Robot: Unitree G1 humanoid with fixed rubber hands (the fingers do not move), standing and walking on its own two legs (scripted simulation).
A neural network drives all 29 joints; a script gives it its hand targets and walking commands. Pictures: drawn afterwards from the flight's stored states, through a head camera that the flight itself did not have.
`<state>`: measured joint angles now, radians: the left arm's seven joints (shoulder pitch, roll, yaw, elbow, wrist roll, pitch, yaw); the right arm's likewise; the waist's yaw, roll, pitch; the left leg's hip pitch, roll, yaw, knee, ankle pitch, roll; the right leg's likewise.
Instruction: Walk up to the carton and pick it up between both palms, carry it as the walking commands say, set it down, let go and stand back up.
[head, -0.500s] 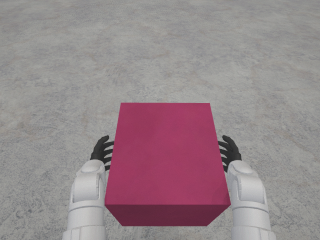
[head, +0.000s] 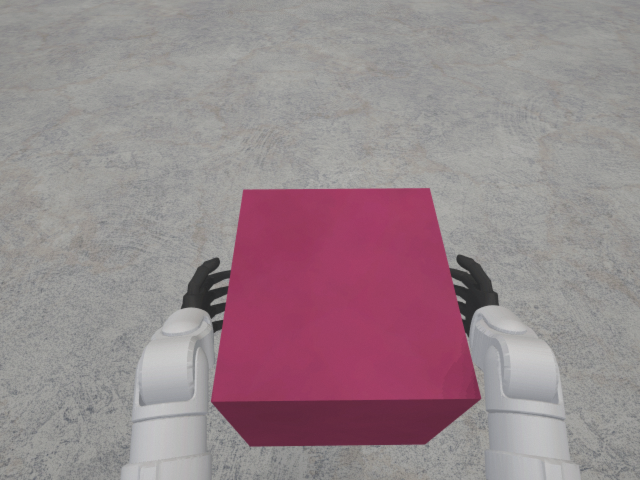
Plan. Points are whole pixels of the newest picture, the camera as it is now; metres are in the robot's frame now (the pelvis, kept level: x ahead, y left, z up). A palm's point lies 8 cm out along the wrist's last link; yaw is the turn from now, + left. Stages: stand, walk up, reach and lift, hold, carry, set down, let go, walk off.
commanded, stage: carry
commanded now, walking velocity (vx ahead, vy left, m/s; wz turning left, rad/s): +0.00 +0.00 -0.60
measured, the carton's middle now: (337, 321) +0.32 -0.02 +0.01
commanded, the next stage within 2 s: none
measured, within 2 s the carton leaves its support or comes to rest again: neither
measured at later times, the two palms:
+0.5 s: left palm (198, 312) +0.29 +0.15 +0.09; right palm (494, 377) +0.20 -0.17 +0.08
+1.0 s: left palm (219, 303) +0.30 +0.13 +0.09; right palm (524, 424) +0.14 -0.17 +0.10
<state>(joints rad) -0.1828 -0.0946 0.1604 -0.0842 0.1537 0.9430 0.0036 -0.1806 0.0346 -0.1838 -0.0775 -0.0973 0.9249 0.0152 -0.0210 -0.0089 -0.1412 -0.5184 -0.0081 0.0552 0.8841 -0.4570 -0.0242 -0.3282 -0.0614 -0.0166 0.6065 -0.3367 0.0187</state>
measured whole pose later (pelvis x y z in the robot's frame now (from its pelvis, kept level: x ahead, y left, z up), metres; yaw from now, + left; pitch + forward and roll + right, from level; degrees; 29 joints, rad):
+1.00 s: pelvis -0.06 +0.10 +0.00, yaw -29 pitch +4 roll -2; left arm -0.38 0.01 0.20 -0.16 0.05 1.21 0.04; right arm -0.37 0.09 -0.23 -0.16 -0.10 1.16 -0.05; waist 0.05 -0.02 -0.04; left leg -0.35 0.11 0.15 0.57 -0.29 0.01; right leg -0.60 -0.02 -0.08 1.06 -0.43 0.03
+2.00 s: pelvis -0.16 +0.13 -0.01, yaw -64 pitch +3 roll +0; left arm -0.50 -0.02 0.20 0.00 0.10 1.18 0.04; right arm -0.45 -0.02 -0.24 -0.06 -0.06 1.19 -0.05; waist -0.02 0.03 -0.04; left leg -0.53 0.16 0.10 1.05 -0.56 -0.11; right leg -0.40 0.01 -0.07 0.65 -0.31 -0.05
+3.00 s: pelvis -0.22 +0.22 +0.00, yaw -87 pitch +2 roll +0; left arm -0.48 -0.02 0.24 -0.07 0.11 1.21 0.05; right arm -0.52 -0.02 -0.21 0.01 -0.05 1.17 -0.05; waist -0.04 -0.01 -0.05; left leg -0.33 0.07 0.10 0.56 -0.25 -0.02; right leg -0.37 0.00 -0.06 0.55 -0.21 -0.03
